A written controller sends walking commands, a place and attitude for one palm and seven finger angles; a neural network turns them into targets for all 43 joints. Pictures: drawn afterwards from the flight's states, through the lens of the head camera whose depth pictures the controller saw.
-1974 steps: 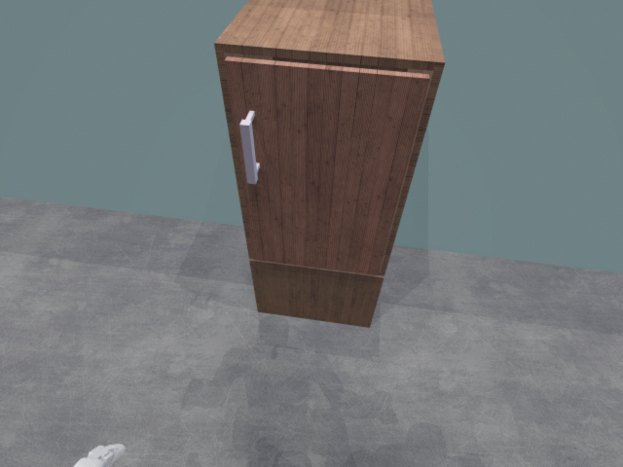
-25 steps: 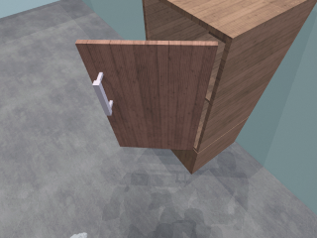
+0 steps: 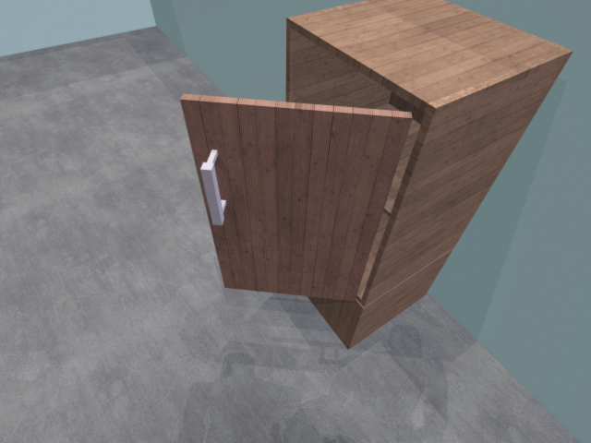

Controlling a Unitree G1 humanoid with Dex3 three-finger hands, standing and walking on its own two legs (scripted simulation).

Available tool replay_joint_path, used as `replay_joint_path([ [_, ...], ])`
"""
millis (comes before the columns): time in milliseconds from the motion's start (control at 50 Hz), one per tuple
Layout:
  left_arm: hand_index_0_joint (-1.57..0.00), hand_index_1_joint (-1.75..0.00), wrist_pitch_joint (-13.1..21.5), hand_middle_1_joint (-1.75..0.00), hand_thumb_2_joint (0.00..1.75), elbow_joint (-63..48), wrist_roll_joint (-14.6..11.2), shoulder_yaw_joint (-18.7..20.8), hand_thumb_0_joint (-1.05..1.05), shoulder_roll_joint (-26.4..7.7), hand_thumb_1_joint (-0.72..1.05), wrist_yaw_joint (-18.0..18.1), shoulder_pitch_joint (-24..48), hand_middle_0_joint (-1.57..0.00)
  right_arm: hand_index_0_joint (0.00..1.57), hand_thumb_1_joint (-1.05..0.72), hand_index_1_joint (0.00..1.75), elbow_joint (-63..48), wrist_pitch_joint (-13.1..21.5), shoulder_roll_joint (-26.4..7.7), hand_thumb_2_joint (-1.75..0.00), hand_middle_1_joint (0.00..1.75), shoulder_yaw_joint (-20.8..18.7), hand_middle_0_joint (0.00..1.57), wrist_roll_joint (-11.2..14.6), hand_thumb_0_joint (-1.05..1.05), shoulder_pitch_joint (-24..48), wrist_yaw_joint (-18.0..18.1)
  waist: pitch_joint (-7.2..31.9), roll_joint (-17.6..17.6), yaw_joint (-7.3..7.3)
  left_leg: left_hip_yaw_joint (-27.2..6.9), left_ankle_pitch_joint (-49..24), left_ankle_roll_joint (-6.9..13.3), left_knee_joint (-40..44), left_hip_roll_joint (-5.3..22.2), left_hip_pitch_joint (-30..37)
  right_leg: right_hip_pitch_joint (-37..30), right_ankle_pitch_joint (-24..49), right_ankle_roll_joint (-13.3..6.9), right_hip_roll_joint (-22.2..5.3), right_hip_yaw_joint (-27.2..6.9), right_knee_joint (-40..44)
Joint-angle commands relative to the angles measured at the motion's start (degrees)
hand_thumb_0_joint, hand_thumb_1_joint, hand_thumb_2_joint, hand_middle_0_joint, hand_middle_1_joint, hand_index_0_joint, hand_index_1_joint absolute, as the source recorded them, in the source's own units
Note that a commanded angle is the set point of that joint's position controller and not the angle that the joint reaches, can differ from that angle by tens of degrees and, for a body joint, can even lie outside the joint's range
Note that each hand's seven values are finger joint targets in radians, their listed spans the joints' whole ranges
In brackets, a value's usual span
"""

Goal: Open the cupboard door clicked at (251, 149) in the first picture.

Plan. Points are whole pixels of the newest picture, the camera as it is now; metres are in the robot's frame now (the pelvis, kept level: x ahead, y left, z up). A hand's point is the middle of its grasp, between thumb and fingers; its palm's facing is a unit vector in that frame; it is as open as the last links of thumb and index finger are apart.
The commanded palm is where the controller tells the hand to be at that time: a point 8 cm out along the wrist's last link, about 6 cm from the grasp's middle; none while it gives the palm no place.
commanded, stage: come to a stop and stand still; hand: left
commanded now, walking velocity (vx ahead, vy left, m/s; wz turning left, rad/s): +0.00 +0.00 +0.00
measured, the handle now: (216, 189) +0.54 +0.20 -0.01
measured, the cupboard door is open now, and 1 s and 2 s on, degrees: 50 50 50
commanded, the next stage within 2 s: look again from close up in 0.08 s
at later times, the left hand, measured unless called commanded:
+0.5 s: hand out of the picture +0.03 +0.21 -0.18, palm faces +0.02 -0.97 -0.22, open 7.3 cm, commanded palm none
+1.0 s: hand (143, 354) +0.22 +0.22 +0.00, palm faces +0.19 -0.98 -0.06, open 7.8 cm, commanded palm +0.13 +0.27 -0.06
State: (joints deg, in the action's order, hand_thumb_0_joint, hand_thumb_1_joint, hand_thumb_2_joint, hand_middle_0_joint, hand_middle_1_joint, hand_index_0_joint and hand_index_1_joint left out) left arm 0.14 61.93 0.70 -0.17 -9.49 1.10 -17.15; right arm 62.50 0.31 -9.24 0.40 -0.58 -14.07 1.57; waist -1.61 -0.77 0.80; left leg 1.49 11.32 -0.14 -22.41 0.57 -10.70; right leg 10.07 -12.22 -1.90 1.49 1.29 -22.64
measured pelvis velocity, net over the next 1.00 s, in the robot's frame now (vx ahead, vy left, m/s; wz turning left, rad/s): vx -0.01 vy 0.03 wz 0.03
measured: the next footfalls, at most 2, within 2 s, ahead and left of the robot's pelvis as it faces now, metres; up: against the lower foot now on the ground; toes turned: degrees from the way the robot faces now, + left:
none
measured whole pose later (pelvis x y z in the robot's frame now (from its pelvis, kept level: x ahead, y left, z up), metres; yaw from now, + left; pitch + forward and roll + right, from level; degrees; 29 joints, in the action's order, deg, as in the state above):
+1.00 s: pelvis -0.01 +0.03 -0.03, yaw +2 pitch +4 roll +0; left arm 17.1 10.9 -10.1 7.0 -10.5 -1.8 -17.5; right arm 41.7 14.6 -13.3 -0.4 0.8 -13.4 1.9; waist 5.6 0.5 -1.9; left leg 1.6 19.2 2.4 -40.6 -2.5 -25.9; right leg 24.9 -21.0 0.5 -2.4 2.2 -41.6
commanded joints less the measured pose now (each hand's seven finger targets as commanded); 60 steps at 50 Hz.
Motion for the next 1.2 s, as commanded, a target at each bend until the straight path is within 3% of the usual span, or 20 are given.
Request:
replay_joint_path([
  [0, -0.2, -0.3, 1.31, -0.3, 0.9, -1.34, -0.05, 0.48, 0.0, -4.87, 0.9, 0.47, -2.43, -0.2, 0.2, -0.9, 0.3, -0.75, 1.22, -4.81, -0.9, 0.3, -0.56, 0.2, 0.04, 0.0, -3.29, 0.38, -2.51, 0.33, -0.4, -5.41, 1.21, 1.31, 5.93, 4.97, -1.12, 1.81, -1.28, -0.3, -6.35, -7.02, 5.7],
  [140, -0.2, -0.3, 1.57, -0.3, 0.9, 0.24, -0.23, 0.18, 0.0, -3.82, 0.9, 0.74, -4.34, -0.2, 0.2, -0.9, 0.3, 1.28, 1.57, -3.98, -0.9, 0.3, -0.21, 0.2, 0.09, 0.0, -5.54, 0.54, -1.46, 0.26, -0.32, -5.32, -2.09, 1.47, 5.35, 4.92, -0.39, 0.81, 1.18, -0.5, -6.59, -6.4, 4.48],
  [160, -0.2, -0.3, 3.08, -0.3, 0.9, 2.27, 0.78, 0.16, 0.0, -5.18, 0.9, 2.95, -8.46, -0.2, 0.2, -0.9, 0.3, -2.5, 2.1, -6.04, -0.9, 0.3, -0.75, 0.2, 0.46, 0.0, 2.03, -0.38, -2.21, 2.54, 2.27, -2.07, -4.12, -0.29, -7.68, 5.06, -3.12, 1.85, 19.12, 0.86, -10.37, -8.48, 3.89],
  [180, -0.2, -0.3, 3.18, -0.3, 0.9, -0.77, 0.2, 0.66, 0.0, -8.3, 0.9, 2.6, -4.96, -0.2, 0.2, -0.9, 0.3, -4.15, 1.07, -2.85, -0.9, 0.3, -0.61, 0.2, 0.22, 0.0, -3.51, -0.66, 2.74, 1.38, -2.54, -3.15, 5.48, -0.15, -7.05, 2.02, -1.91, 1.99, 5.29, -1.37, -12.51, -11.75, 4.46],
  [220, -0.2, -0.3, 3.49, -0.3, 0.9, -1.61, 0.08, 0.72, 0.0, -7.44, 0.9, 1.86, -2.12, -0.2, 0.2, -0.9, 0.3, -3.27, 1.29, -2.83, -0.9, 0.3, -0.41, 0.2, -0.4, 0.0, -5.97, -0.77, 2.7, 2.57, -2.84, -3.44, 1.25, 0.35, -5.45, 2.47, -0.34, 4.45, -0.12, -2.57, -10.26, -8.91, 2.21],
  [400, -0.2, -0.3, 1.85, -0.3, 0.9, -1.99, 0.09, 0.33, 0.0, -4.22, 0.9, 1.51, -2.81, -0.2, 0.2, -0.9, 0.3, -3.53, 2.12, -4.75, -0.9, 0.3, -0.42, 0.2, -0.19, 0.0, -6.16, -0.12, -4.43, -0.81, -0.8, -6.82, -1.89, 2.74, 0.67, 4.46, -6.31, 3.35, -0.76, -0.75, -5.9, -4.84, -2.12],
  [720, -0.2, -0.3, 1.32, -0.3, 0.9, -2.41, 0.07, 0.84, 0.0, -6.72, 0.9, 1.24, -1.46, -0.2, 0.2, -0.9, 0.3, -2.19, 2.47, -7.1, -0.9, 0.3, -0.87, 0.2, -0.08, 0.0, -3.2, 0.16, -0.56, 1.29, -0.41, -6.18, -7.97, 3.03, 1.68, 4.58, -0.81, 0.32, 4.9, 0.25, -6.8, -4.81, -1.35],
  [740, -0.2, -0.3, 1.93, -0.3, 0.9, -0.64, 0.81, 0.71, 0.0, -6.27, 0.9, 3.44, -4.85, -0.2, 0.2, -0.9, 0.3, -5.54, 2.22, -7.97, -0.9, 0.3, -0.85, 0.2, 0.62, 0.0, -0.26, -0.08, -1.48, -1.37, 0.55, -4.59, -18.71, 1.4, -8.03, 6.11, -2.54, 1.91, 18.47, 0.99, -8.74, -5.7, -1.34],
  [760, -0.2, -0.32, 13.85, -0.32, 0.89, -92.0, -10.52, 12.65, 0.0, -22.16, 0.88, 3.29, 37.72, -0.2, 0.2, -0.9, 0.3, -25.0, 10.85, -16.66, -0.9, 0.3, -3.44, 0.2, 2.94, 0.0, -1.76, 1.36, 28.73, 11.04, -5.88, -5.27, -23.16, -0.35, -2.55, 0.71, 14.38, -0.09, 16.9, 0.07, -2.98, 1.0, -6.31],
  [780, -0.2, -0.33, 10.38, -0.33, 0.88, -75.83, -6.01, 9.42, 0.0, -16.49, 0.85, 4.32, 8.5, -0.2, 0.2, -0.9, 0.3, -21.92, 16.67, -10.58, -0.9, 0.3, -0.7, 0.2, 2.32, 0.0, 3.04, 3.4, 25.48, 18.09, -0.07, -4.58, -30.25, -1.12, -1.32, 3.77, 19.02, 4.1, 3.04, -0.64, -1.82, 1.48, -11.11],
  [800, -0.21, -0.34, 7.43, -0.34, 0.87, -69.07, -7.37, 6.83, 0.0, -12.36, 0.83, 6.56, 6.25, -0.21, 0.2, -0.9, 0.3, -18.01, 17.96, -10.94, -0.9, 0.3, -1.3, 0.2, 2.61, 0.0, 2.4, 3.55, 20.47, 17.71, -1.27, -4.38, -24.69, -3.06, -0.61, 2.86, 11.29, 6.28, -3.67, 0.01, -2.1, 2.69, -12.56],
  [820, -0.21, -0.36, 2.46, -0.36, 0.86, -56.73, -8.56, -2.21, 0.0, 3.23, 0.81, 5.82, -9.16, -0.21, 0.2, -0.9, 0.3, -17.54, 17.6, -7.76, -0.9, 0.3, -1.42, 0.2, 3.28, 0.0, 0.9, 2.65, 10.51, 10.35, -2.95, -5.65, -16.54, -2.24, 0.6, 3.48, 6.39, 11.16, -6.57, 0.77, -1.99, 3.49, -11.52],
  [840, -0.21, -0.37, 4.59, -0.37, 0.85, -67.05, -10.77, 0.1, 0.0, -0.04, 0.78, 4.83, 1.94, -0.21, 0.2, -0.9, 0.3, -22.39, 17.79, -11.25, -0.9, 0.3, -2.19, 0.2, 3.3, 0.0, 2.34, 2.13, 3.22, 8.72, -3.46, -6.47, -7.85, -1.51, -0.86, 2.45, -0.35, 11.42, -4.81, 0.74, -2.59, 3.8, -10.21],
  [880, -0.21, -0.4, 11.0, -0.4, 0.83, -61.27, -10.09, 6.25, 0.0, -5.01, 0.74, 2.35, 1.65, -0.21, 0.2, -0.9, 0.3, -24.98, 18.16, -12.59, -0.9, 0.3, -3.14, 0.2, 2.06, 0.0, 3.4, 2.3, -1.94, -0.76, -4.35, -6.1, 4.12, -0.27, -6.29, 0.51, -9.8, 16.25, -5.72, 0.65, -2.16, 4.81, -7.78],
  [940, -0.22, -0.45, 21.33, -0.45, 0.8, -46.6, -11.73, 8.32, 0.0, -0.74, 0.67, -5.73, -13.47, -0.22, 0.2, -0.9, 0.3, -29.73, 17.24, -12.12, -0.9, 0.3, -4.3, 0.2, 1.12, 0.0, 5.2, 0.76, -0.11, -15.94, 0.09, -4.54, 6.21, -0.54, -15.23, -0.43, -21.25, 24.63, -10.72, 0.53, -0.62, 6.37, -16.42],
  [960, -0.22, -0.47, 25.53, -0.47, 0.79, -46.05, -12.75, 9.68, 0.0, -1.3, 0.64, -9.4, -15.99, -0.22, 0.2, -0.9, 0.3, -31.04, 17.11, -12.12, -0.9, 0.3, -4.93, 0.2, 0.96, 0.0, 5.89, 0.08, 2.3, -16.45, 1.2, -3.63, 6.05, -0.82, -18.5, -0.82, -24.21, 26.58, -11.02, 0.32, -0.51, 5.88, -19.5],
  [1020, -0.22, -0.51, 34.36, -0.51, 0.76, -45.44, -14.84, 13.32, 0.0, -6.56, 0.57, -21.37, -16.91, -0.22, 0.2, -0.9, 0.3, -36.6, 17.0, -13.22, -0.9, 0.3, -5.91, 0.2, 1.37, 0.0, 7.7, -2.22, 8.6, -3.14, 2.6, -1.07, 3.84, -1.39, -25.77, -2.55, -26.76, 26.68, -6.38, -1.02, -1.44, 3.18, -25.66],
  [1060, -0.23, -0.54, 34.65, -0.54, 0.74, -49.3, -15.72, 16.95, 0.0, -11.34, 0.53, -25.66, -13.56, -0.23, 0.2, -0.9, 0.3, -39.95, 16.95, -13.29, -0.9, 0.3, -5.91, 0.2, 2.23, 0.0, 8.32, -2.12, 14.54, 0.28, 3.14, -0.2, 4.88, -0.32, -29.22, -2.69, -29.89, 27.73, -6.54, -0.77, -1.71, 1.08, -28.58],
  [1120, -0.23, -0.58, 33.19, -0.58, 0.71, -62.96, -20.18, 21.05, 0.0, -14.86, 0.46, -25.94, -3.68, -0.23, 0.2, -0.9, 0.3, -43.4, 16.48, -12.92, -0.9, 0.3, -5.62, 0.2, 2.31, 0.0, 7.63, -0.77, 21.76, 5.2, 2.62, -0.57, 7.87, 0.58, -32.02, -2.45, -31.12, 28.37, -11.85, 0.07, -1.58, -1.83, -29.35],
  [1180, -0.24, -0.63, 36.2, -0.63, 0.68, -77.61, -21.88, 22.19, 0.0, -16.28, 0.39, -22.6, 5.41, -0.24, 0.2, -0.9, 0.3, -41.96, 16.74, -11.41, -0.9, 0.3, -4.87, 0.2, 2.02, 0.0, 4.97, 0.84, 24.41, 11.2, -0.07, -2.01, 5.55, 1.5, -35.07, -1.23, -28.26, 29.17, -10.13, 0.09, -1.22, -3.85, -29.06],
])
